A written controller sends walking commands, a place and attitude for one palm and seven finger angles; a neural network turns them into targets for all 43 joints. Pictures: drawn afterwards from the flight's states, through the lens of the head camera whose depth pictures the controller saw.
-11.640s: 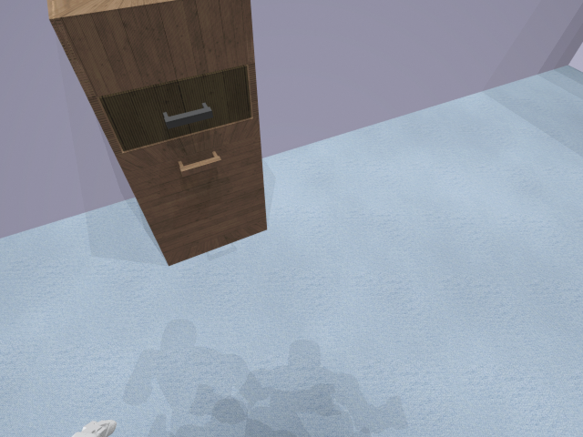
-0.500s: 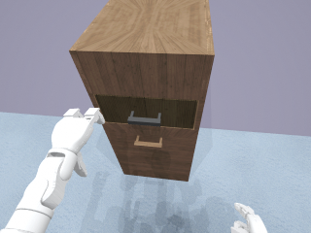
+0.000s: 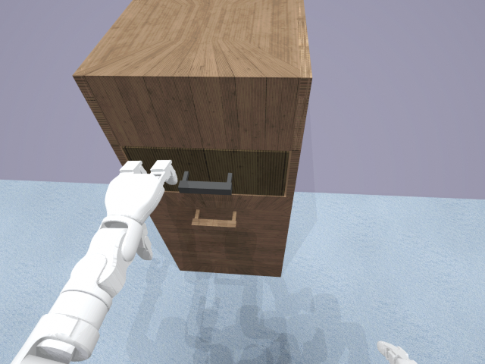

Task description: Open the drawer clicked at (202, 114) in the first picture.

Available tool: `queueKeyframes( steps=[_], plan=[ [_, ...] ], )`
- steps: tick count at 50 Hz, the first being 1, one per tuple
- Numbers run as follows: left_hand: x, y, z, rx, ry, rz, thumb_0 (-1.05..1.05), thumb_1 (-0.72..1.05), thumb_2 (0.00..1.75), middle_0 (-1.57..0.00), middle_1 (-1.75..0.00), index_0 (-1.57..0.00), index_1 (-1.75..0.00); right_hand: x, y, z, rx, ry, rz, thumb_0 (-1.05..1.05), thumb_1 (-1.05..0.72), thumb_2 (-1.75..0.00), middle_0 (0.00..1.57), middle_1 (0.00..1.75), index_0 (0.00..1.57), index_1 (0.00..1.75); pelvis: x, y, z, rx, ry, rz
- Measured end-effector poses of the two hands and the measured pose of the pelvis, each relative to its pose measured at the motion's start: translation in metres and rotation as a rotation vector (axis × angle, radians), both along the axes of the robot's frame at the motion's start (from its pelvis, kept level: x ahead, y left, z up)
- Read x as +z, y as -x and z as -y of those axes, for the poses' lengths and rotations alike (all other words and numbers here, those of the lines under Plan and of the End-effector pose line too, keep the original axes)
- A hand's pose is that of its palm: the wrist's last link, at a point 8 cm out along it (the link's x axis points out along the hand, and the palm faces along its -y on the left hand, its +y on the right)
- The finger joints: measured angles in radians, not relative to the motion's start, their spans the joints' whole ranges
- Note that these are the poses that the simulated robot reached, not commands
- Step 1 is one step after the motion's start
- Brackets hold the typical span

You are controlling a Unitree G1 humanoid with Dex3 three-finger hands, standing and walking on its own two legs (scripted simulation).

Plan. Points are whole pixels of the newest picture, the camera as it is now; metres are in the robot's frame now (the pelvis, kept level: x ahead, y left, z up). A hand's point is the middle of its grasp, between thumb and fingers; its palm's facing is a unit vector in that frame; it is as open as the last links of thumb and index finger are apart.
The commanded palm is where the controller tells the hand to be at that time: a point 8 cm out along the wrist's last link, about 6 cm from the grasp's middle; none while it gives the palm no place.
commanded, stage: move the hooked fingers above the handle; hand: left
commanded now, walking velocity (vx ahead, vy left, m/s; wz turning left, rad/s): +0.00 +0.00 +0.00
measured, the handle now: (206, 181) +0.52 +0.14 -0.09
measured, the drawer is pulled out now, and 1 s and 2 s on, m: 0.00 0.00 0.00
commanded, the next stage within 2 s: lower the fingers behind the handle in 1.60 s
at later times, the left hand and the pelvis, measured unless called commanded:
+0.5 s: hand (181, 194) +0.42 +0.17 +0.00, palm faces -0.03 -0.05 -1.00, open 13.8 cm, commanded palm +0.41 +0.17 +0.05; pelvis +0.00 +0.00 -0.01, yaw +0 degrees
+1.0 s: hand (208, 181) +0.48 +0.12 -0.03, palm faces +0.01 -0.03 -1.00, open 13.6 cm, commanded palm +0.46 +0.14 +0.02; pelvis +0.00 +0.01 -0.03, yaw +0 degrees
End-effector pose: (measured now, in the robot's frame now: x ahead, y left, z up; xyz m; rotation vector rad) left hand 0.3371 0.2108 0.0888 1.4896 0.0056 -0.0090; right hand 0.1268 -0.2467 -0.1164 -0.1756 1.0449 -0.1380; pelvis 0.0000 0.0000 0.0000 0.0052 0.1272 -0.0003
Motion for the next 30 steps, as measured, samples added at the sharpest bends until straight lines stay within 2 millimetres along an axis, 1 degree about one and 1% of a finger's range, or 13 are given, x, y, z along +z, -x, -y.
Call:
queueKeyframes(
  steps=[8,12,21,30],
  plan=[
    [-0.012,-0.023,0.016,-0.014,-0.018,0.002,-0.01,-0.49,0.3,-0.32,-1.2,-0.32,-1.2,-0.007,0.018,0.01,-0.045,0.009,-0.048,0.01,-0.91,-0.9,0.2,0.3,0.2,0.3,-0.003,-0.002,0.003,-0.001,-0.002,-0.029],
    [-0.016,-0.035,0.021,-0.003,-0.023,0.001,-0.01,-0.49,0.3,-0.32,-1.2,-0.32,-1.2,-0.01,0.024,0.012,-0.064,0.003,-0.06,0.01,-0.91,-0.9,0.2,0.3,0.2,0.3,-0.004,-0.003,0.004,-0.003,-0.003,-0.043],
    [-0.03,-0.055,0.034,-0.016,-0.032,-0.034,-0.01,-0.49,0.3,-0.32,-1.2,-0.32,-1.2,-0.014,0.039,0.014,-0.085,0.009,-0.096,0.01,-0.91,-0.9,0.2,0.3,0.2,0.3,-0.008,-0.003,0.005,0.001,-0.001,-0.078],
    [-0.043,-0.076,0.044,-0.015,-0.041,-0.02,-0.01,-0.49,0.3,-0.32,-1.2,-0.32,-1.2,-0.022,0.061,0.017,-0.111,0.019,-0.154,0.01,-0.91,-0.9,0.2,0.3,0.2,0.3,-0.014,-0.002,0.003,0.004,0.004,-0.125]
  ],
)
